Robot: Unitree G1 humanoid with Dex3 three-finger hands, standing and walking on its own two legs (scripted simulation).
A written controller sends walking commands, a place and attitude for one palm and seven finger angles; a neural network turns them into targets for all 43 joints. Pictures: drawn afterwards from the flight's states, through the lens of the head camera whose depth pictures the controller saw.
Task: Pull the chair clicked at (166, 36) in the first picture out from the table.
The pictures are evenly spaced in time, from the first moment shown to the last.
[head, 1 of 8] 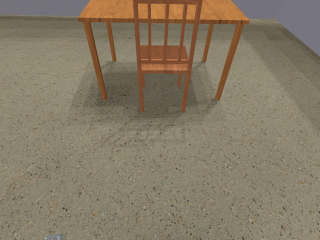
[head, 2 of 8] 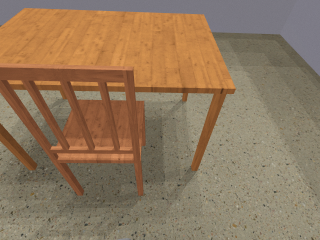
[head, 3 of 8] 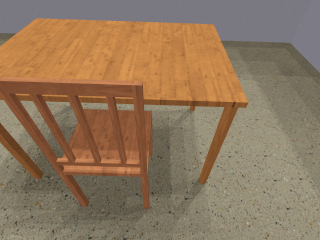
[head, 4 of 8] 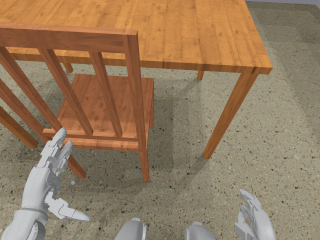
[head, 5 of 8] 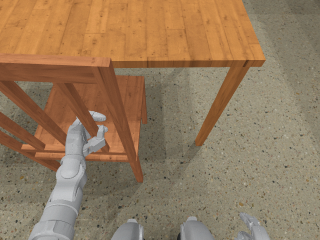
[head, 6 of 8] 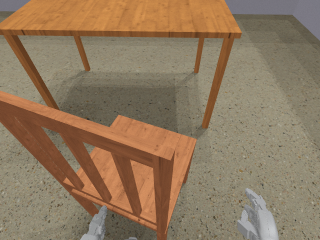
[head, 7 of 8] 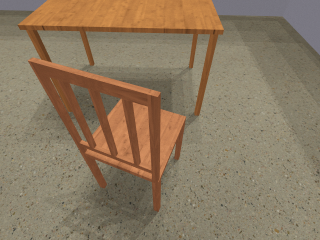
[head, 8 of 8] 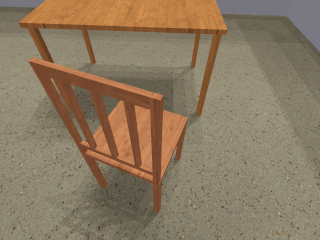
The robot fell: no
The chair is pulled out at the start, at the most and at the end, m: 0.00 0.57 0.57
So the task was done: yes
